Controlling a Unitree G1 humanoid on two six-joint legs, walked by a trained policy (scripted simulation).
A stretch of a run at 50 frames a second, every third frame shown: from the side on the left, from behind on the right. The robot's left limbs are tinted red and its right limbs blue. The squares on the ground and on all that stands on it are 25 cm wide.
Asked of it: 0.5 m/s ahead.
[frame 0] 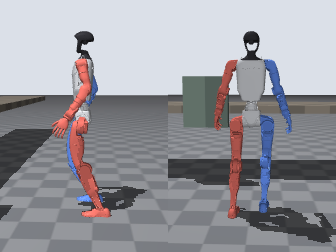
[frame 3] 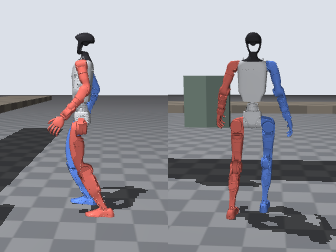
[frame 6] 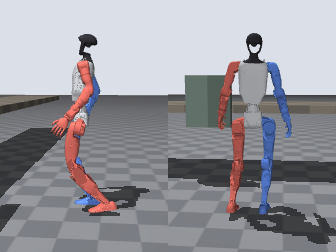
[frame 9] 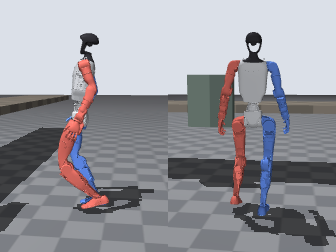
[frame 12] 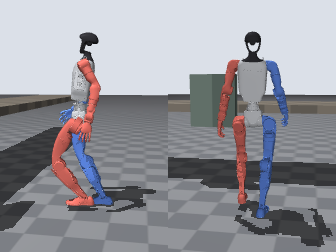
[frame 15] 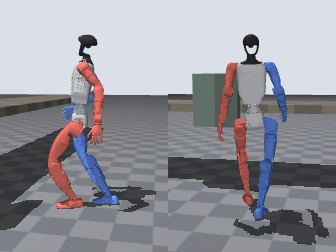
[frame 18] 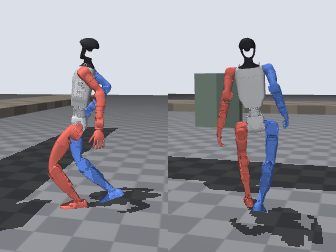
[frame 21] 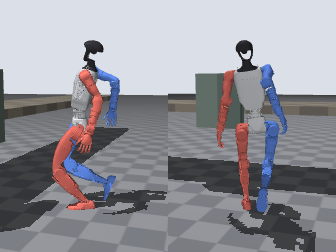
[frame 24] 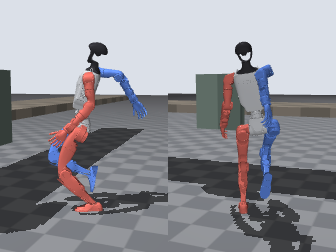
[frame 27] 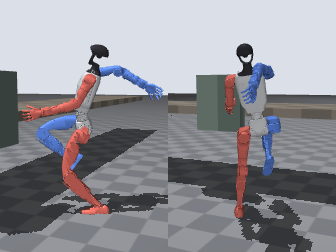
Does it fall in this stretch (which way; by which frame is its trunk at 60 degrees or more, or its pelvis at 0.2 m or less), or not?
no
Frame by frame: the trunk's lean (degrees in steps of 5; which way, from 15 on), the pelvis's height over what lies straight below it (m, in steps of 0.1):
0: 0, 0.8
3: 5, 0.8
6: 10, 0.7
9: 10, 0.8
12: 10, 0.7
15: 10, 0.7
18: 10, 0.7
21: 15 backward and to its left, 0.7
24: 20 backward and to its left, 0.7
27: 20 backward and to its left, 0.7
